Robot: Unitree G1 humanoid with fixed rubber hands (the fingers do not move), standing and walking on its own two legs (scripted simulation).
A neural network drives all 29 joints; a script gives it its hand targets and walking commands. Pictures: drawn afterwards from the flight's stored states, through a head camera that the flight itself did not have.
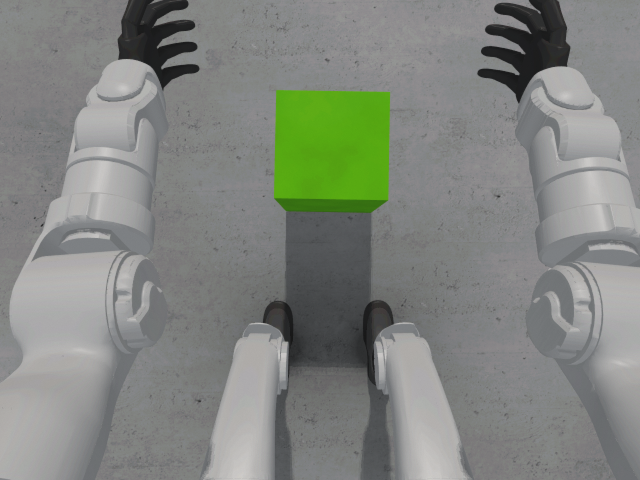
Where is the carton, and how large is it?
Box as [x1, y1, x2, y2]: [274, 90, 389, 212]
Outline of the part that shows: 276,90 274,198 285,210 370,212 386,201 388,190 389,92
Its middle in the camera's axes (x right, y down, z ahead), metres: +0.03 -0.18 +0.84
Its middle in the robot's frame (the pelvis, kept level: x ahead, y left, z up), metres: +0.55 +0.00 -0.53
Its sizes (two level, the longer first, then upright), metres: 0.210 0.200 0.250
